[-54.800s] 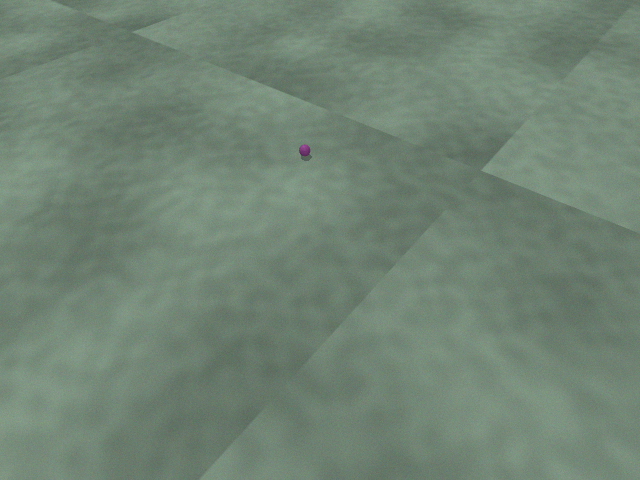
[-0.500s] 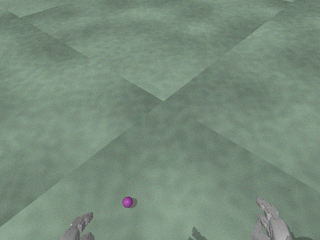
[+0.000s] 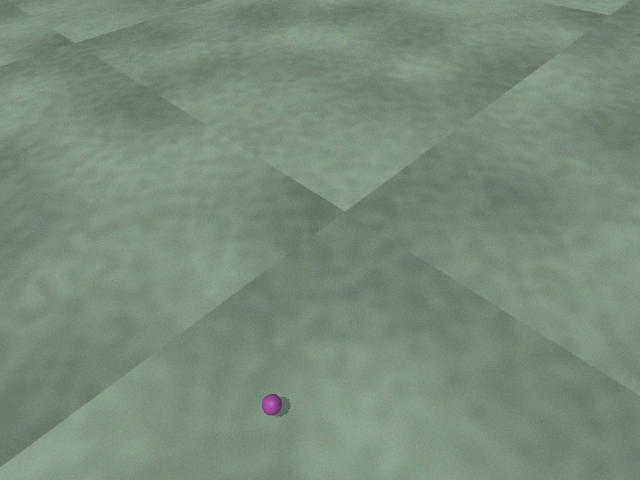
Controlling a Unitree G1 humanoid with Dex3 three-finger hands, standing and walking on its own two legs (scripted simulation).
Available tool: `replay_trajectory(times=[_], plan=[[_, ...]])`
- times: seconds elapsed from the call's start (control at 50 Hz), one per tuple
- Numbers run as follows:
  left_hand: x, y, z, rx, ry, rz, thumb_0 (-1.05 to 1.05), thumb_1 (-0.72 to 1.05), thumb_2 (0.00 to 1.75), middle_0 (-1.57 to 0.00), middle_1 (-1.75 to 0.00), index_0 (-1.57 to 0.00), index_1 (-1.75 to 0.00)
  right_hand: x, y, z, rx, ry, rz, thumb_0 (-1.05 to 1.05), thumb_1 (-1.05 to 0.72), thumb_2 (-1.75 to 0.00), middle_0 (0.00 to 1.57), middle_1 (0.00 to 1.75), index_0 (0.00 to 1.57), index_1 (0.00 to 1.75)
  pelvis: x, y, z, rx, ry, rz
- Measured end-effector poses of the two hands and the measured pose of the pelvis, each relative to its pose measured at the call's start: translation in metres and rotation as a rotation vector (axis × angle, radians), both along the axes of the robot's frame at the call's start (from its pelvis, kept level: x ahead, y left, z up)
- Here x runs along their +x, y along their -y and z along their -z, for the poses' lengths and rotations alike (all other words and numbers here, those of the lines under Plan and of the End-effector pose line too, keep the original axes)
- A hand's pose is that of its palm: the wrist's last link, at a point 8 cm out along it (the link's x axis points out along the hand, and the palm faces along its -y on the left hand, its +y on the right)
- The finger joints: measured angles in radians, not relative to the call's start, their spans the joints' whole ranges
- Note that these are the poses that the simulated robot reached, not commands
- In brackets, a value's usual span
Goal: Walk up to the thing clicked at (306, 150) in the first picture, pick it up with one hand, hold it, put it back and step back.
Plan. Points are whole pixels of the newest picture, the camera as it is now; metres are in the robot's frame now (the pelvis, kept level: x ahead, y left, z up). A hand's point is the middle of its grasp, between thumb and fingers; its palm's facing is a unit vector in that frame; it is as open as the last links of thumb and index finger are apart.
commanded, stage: stand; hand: left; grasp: from above
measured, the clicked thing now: (271, 404) +0.50 +0.23 -0.74
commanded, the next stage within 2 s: none
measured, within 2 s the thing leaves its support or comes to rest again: neither
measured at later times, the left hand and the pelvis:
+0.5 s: hand out of the picture +0.04 +0.23 -0.15, palm faces +0.02 -0.94 -0.34, open 7.4 cm; pelvis -0.01 -0.01 +0.01, yaw +0 degrees
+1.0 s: hand out of the picture +0.07 +0.23 -0.15, palm faces +0.00 -0.94 -0.33, open 7.4 cm; pelvis +0.00 -0.01 +0.01, yaw -1 degrees
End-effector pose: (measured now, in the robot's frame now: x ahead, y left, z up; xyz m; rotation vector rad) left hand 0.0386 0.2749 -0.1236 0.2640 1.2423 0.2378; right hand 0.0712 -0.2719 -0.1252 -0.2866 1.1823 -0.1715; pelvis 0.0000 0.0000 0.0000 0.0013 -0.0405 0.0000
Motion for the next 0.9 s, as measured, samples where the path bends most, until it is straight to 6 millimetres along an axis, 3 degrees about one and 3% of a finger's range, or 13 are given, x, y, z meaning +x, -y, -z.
replay_trajectory(times=[0.12, 0.32, 0.64, 0.9], plan=[[-0.012, 0.001, -0.002, -0.003, -0.039, -0.016, 0.01, 0.90, 0.90, -0.20, -0.30, -0.21, -0.30, -0.012, -0.001, 0.000, 0.010, -0.036, 0.020, 0.01, -0.91, -0.90, 0.21, 0.30, 0.20, 0.30, -0.003, 0.000, -0.005, 0.003, 0.022, 0.001], [-0.011, 0.000, -0.007, 0.006, -0.039, -0.008, 0.01, 0.90, 0.90, -0.20, -0.30, -0.21, -0.30, -0.020, 0.006, -0.002, 0.014, -0.053, 0.036, 0.01, -0.91, -0.90, 0.21, 0.30, 0.20, 0.30, -0.008, 0.004, -0.009, 0.002, 0.029, 0.000], [0.001, 0.002, -0.009, 0.009, -0.045, 0.011, 0.01, 0.90, 0.90, -0.20, -0.30, -0.21, -0.30, -0.025, 0.022, -0.005, -0.005, -0.080, 0.044, 0.01, -0.91, -0.90, 0.20, 0.30, 0.20, 0.30, -0.006, 0.010, -0.011, -0.001, 0.019, 0.005], [0.021, 0.004, -0.011, 0.005, -0.023, 0.028, 0.01, 0.90, 0.90, -0.20, -0.30, -0.21, -0.30, -0.015, 0.025, -0.007, -0.009, -0.073, 0.041, 0.01, -0.91, -0.90, 0.21, 0.30, 0.20, 0.30, 0.000, 0.012, -0.012, 0.000, 0.009, 0.008]])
